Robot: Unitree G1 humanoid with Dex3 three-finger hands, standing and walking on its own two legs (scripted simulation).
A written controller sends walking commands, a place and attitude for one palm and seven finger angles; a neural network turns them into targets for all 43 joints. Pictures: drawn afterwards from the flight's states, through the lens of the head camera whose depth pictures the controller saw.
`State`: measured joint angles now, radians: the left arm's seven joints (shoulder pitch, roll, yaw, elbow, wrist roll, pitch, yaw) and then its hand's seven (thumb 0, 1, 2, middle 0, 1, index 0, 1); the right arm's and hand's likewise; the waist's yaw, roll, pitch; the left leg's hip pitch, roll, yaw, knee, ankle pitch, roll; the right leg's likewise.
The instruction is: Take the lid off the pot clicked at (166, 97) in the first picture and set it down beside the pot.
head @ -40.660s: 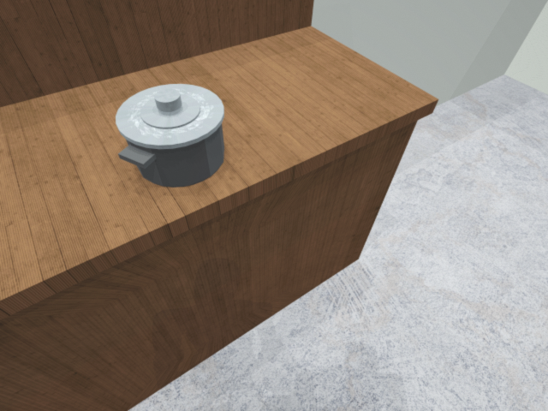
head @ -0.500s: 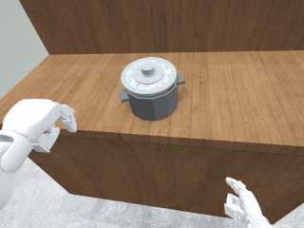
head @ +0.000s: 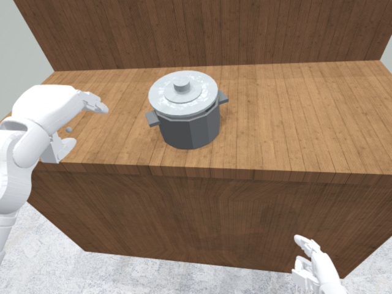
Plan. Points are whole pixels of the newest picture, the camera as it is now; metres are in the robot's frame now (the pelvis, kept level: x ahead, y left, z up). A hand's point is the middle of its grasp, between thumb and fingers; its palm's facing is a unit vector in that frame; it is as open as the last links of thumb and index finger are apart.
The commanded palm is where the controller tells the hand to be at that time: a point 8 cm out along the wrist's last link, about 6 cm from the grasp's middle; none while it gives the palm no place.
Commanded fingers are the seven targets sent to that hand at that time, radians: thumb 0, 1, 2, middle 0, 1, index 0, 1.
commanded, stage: reach forward and open the fingers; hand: left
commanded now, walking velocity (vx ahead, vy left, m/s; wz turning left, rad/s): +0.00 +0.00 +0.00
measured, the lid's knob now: (181, 83) +0.56 +0.10 +0.16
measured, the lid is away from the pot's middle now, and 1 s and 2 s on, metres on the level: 0.03 0.03 0.03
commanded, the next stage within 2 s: move the open hand above the knob in 0.08 s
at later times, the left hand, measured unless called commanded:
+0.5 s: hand (106, 118) +0.35 +0.20 +0.22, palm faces -0.04 +0.03 -1.00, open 10.0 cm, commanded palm +0.33 +0.21 +0.29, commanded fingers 0.00 -0.40 1.71 -0.88 -0.08 -0.88 -0.08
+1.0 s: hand (126, 85) +0.43 +0.18 +0.24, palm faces -0.02 -0.06 -1.00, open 10.0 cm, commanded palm +0.40 +0.17 +0.29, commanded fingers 0.00 -0.40 1.71 -0.88 -0.08 -0.88 -0.08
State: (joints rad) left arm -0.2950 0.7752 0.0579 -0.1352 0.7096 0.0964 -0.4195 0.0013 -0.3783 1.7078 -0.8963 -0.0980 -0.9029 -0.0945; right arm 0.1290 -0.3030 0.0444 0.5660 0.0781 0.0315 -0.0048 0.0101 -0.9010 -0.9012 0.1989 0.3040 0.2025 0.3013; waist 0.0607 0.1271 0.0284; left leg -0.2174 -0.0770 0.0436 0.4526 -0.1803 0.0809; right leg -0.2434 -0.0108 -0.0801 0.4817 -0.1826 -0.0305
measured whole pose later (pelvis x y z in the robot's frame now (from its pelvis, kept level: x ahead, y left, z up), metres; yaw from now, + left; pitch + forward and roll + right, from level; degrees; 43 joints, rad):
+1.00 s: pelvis +0.03 +0.00 +0.00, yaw +1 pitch +1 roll +1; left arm -0.75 0.59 -0.18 0.20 0.80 0.31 -0.44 0.00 -0.39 1.71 -0.88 -0.08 -0.89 -0.08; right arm 0.13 -0.30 0.04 0.58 0.10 0.12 0.04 0.01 -0.90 -0.90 0.20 0.30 0.20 0.30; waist 0.02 0.12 -0.02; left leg -0.24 -0.08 0.03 0.44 -0.20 0.08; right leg -0.28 -0.02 -0.08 0.49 -0.22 -0.03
